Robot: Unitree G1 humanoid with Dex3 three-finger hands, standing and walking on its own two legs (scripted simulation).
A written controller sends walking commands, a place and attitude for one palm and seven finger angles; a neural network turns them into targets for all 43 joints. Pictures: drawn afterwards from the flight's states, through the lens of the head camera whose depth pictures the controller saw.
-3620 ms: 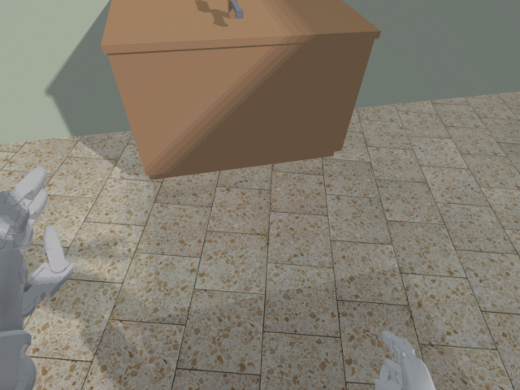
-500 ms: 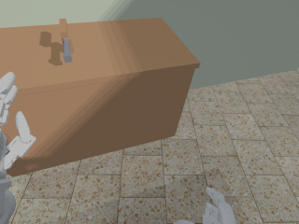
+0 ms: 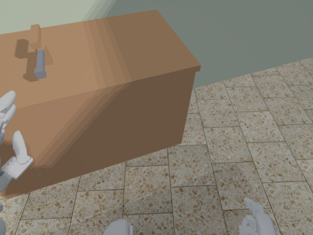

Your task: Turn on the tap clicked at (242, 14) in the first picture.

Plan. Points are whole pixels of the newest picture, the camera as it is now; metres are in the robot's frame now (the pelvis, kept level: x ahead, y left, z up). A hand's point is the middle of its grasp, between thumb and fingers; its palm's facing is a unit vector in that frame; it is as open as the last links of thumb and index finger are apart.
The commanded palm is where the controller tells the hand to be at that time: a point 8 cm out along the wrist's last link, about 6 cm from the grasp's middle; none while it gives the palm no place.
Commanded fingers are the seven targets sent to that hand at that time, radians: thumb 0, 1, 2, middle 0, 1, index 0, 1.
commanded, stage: take the last steps up to it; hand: left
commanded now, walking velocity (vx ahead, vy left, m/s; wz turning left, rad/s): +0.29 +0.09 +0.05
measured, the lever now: (40, 73) +0.60 +0.42 +0.05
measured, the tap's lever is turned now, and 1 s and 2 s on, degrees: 0 0 0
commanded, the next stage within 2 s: come to a stop and stand still in 0.86 s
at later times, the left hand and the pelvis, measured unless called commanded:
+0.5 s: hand (23, 115) +0.30 +0.26 +0.19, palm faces +0.40 -0.80 -0.44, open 7.4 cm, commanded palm +0.26 +0.31 +0.17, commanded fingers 0.00 0.90 0.90 -0.20 -0.30 -0.20 -0.30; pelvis +0.10 +0.03 +0.00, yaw +0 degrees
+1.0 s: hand (40, 101) +0.35 +0.26 +0.18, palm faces +0.42 -0.81 -0.42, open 7.4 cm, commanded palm +0.30 +0.30 +0.17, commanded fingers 0.00 0.90 0.90 -0.20 -0.30 -0.20 -0.30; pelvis +0.15 +0.02 -0.01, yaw +1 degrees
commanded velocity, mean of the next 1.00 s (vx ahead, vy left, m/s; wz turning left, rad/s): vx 0.18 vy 0.05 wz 0.00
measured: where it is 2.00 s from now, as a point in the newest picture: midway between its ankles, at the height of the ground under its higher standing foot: outside the picture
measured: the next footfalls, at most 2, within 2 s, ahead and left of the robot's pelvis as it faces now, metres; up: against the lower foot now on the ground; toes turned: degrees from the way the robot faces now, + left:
left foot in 0.20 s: +0.15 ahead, +0.14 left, +0.00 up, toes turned +9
right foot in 0.60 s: +0.20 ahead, -0.09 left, +0.00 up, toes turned -8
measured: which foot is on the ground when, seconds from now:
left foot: up 0.00-0.18, down 0.20-0.60, up 0.62-0.98, down 1.00-1.00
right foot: down 0.00-0.20, up 0.22-0.58, down 0.60-1.00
